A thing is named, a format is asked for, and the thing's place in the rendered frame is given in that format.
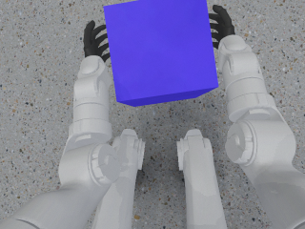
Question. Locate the left robot forearm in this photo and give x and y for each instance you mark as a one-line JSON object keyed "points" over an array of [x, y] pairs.
{"points": [[91, 106]]}

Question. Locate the robot left hand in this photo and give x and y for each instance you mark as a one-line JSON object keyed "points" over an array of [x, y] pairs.
{"points": [[91, 44]]}

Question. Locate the right robot forearm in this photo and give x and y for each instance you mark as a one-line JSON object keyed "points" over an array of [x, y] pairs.
{"points": [[244, 83]]}

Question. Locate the carton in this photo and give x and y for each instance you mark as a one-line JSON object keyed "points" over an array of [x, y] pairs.
{"points": [[161, 50]]}

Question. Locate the left robot shin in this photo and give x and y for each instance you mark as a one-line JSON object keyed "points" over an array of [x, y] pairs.
{"points": [[116, 141]]}

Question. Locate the robot left upper arm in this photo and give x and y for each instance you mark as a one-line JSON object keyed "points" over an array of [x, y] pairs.
{"points": [[86, 174]]}

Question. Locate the robot right hand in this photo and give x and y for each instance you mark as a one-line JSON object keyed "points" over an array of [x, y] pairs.
{"points": [[224, 24]]}

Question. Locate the robot right upper arm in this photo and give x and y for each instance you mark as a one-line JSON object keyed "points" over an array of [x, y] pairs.
{"points": [[264, 149]]}

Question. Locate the left robot thigh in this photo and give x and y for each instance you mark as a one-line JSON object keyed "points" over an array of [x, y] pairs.
{"points": [[114, 211]]}

